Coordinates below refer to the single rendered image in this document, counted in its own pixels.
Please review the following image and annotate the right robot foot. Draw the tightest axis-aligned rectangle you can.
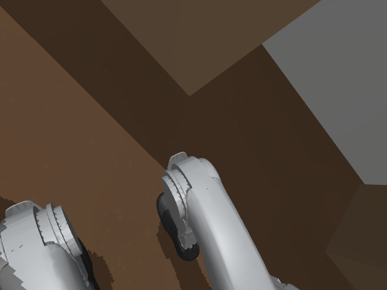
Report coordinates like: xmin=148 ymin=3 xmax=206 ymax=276
xmin=157 ymin=192 xmax=200 ymax=261

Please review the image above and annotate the right robot hand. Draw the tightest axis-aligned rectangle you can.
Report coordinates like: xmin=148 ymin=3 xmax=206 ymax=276
xmin=270 ymin=275 xmax=300 ymax=290

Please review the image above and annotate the left robot foot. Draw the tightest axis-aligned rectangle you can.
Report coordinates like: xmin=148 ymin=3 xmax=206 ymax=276
xmin=78 ymin=238 xmax=100 ymax=290

